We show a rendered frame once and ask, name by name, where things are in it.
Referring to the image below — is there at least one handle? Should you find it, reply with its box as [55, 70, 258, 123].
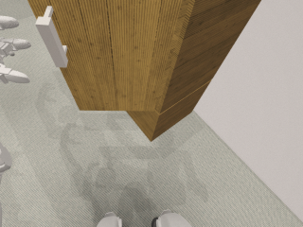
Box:
[35, 6, 68, 68]

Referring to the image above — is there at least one left robot hand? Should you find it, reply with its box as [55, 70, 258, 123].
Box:
[0, 15, 31, 84]

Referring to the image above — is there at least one cupboard door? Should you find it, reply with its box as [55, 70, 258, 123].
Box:
[27, 0, 182, 112]

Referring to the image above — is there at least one robot right thigh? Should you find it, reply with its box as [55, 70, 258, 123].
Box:
[156, 213, 192, 227]

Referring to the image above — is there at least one left robot upper arm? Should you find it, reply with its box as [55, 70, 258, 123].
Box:
[0, 142, 12, 227]

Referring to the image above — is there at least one left robot shin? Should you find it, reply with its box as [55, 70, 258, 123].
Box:
[104, 212, 116, 218]

